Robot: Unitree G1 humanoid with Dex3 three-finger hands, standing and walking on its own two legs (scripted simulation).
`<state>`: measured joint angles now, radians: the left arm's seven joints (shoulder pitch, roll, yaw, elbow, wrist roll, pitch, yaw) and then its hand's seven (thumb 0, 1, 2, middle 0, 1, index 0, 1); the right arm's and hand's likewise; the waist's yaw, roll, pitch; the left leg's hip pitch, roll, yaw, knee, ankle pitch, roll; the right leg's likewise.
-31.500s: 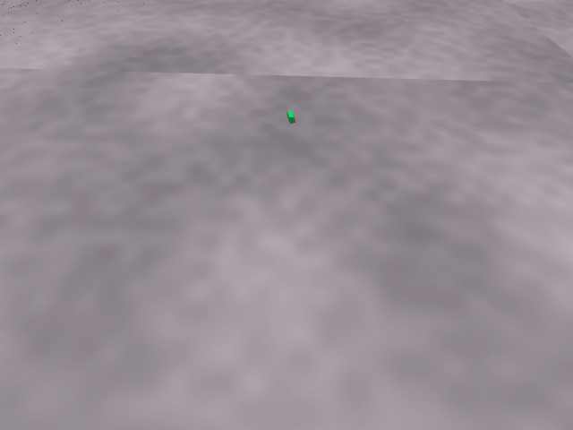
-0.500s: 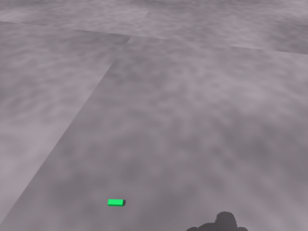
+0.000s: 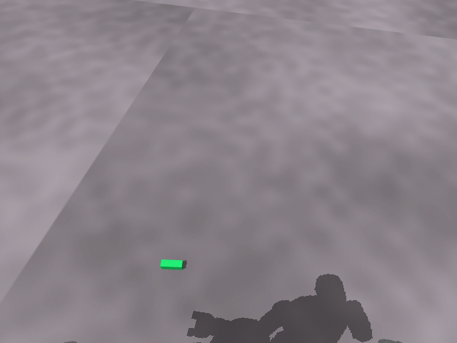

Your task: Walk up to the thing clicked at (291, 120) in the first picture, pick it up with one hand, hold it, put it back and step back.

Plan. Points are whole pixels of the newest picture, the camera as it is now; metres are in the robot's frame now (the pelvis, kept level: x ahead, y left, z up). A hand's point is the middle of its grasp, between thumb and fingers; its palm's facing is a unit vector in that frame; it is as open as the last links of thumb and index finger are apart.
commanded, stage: walk up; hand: left
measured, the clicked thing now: (172, 264) +0.50 +0.24 -0.75
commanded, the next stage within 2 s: stand in 1.98 s
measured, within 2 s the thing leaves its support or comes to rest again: neither
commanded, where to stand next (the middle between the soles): +0.11 +0.00 m, yaw -1 degrees
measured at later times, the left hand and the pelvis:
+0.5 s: hand out of the picture -0.04 +0.29 -0.16, palm faces +0.06 -0.90 -0.42, open 7.4 cm; pelvis -0.12 +0.01 -0.02, yaw +5 degrees
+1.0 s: hand out of the picture -0.17 +0.26 -0.14, palm faces -0.01 -0.90 -0.43, open 7.4 cm; pelvis -0.25 +0.00 -0.01, yaw +0 degrees
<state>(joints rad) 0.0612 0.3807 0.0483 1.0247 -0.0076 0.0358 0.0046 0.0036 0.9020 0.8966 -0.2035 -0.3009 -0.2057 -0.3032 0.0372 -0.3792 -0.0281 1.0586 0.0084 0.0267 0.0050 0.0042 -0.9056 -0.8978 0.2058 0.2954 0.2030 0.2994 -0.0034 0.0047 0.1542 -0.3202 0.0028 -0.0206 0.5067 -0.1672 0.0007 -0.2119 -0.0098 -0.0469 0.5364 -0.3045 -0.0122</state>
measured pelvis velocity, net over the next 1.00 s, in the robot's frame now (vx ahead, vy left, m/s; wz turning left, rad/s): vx -0.25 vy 0.00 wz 0.00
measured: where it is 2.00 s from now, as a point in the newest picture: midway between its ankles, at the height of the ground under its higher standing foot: outside the picture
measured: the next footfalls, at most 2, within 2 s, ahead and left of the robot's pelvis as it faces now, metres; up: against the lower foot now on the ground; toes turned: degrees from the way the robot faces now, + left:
left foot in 0.48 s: -0.12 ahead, +0.14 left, +0.00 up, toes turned +3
right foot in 0.78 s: -0.19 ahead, -0.12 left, +0.00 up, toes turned +2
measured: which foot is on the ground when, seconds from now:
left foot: down 0.00-0.14, up 0.16-0.46, down 0.48-0.82, up 0.84-1.00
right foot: down 0.00-0.50, up 0.52-0.76, down 0.78-1.00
